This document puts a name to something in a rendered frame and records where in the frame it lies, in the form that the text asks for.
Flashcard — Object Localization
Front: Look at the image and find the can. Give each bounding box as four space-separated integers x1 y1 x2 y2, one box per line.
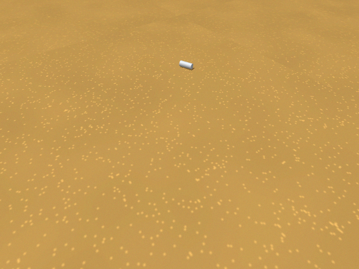
179 61 193 69

